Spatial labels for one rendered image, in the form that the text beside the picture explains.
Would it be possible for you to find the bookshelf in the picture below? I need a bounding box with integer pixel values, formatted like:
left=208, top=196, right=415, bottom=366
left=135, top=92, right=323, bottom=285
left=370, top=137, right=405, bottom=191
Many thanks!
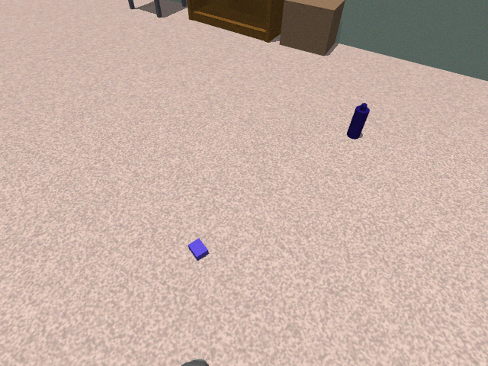
left=187, top=0, right=284, bottom=43

